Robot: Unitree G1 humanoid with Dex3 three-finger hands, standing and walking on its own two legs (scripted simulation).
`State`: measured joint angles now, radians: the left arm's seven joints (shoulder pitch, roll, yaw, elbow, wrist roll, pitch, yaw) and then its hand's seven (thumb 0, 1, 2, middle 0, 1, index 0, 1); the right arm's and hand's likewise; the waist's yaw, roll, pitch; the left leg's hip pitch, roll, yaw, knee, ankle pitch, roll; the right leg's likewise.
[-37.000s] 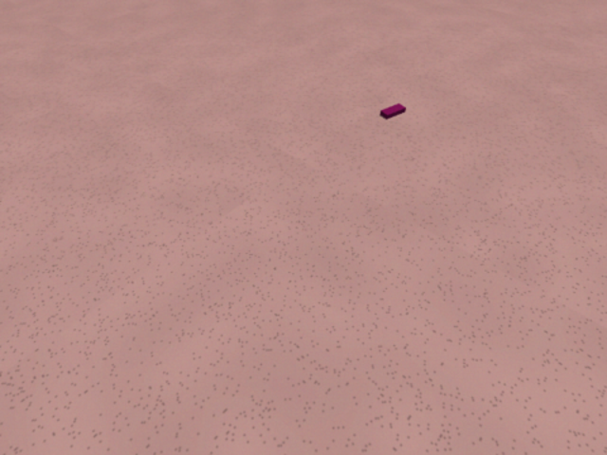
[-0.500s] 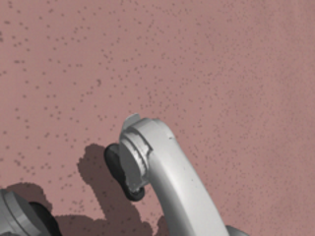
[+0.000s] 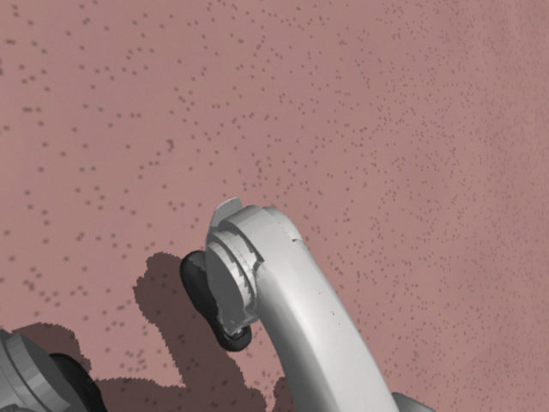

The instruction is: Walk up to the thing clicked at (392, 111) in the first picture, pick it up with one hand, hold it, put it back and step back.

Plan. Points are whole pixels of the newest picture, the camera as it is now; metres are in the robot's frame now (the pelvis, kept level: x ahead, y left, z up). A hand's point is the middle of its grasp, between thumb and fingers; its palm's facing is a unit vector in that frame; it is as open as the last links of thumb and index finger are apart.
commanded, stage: withdraw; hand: left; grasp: from above
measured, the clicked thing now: out of the picture +0.48 +0.32 -0.32
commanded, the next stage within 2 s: home in 0.82 s
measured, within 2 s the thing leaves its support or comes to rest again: neither
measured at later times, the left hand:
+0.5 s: hand out of the picture +0.48 +0.36 -0.11, palm faces -0.22 -0.29 -0.93, open 13.9 cm
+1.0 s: hand out of the picture +0.45 +0.32 -0.18, palm faces -0.50 -0.12 -0.86, open 13.6 cm
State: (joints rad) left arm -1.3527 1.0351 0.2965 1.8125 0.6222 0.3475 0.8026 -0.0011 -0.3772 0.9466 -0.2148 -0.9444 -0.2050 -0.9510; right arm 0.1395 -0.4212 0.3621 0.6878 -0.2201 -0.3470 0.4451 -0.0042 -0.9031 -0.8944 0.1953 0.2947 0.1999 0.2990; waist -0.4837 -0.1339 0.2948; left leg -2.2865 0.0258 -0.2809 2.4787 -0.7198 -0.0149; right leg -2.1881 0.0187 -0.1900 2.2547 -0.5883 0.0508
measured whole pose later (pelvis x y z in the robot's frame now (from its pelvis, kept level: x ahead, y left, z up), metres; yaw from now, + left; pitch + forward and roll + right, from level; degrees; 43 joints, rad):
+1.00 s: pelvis +0.00 +0.00 +0.00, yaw +6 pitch +32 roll -9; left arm -0.98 0.79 0.06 1.30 1.20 -0.20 0.22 0.00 -0.44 0.98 -0.12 -1.00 -0.14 -0.98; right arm 0.20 -0.33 0.13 0.66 -0.13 -0.04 0.13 0.00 -0.90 -0.89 0.20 0.29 0.21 0.30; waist -0.28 -0.01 0.08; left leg -2.31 0.01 -0.16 2.43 -0.68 0.00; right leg -2.25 -0.01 -0.09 2.29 -0.60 0.04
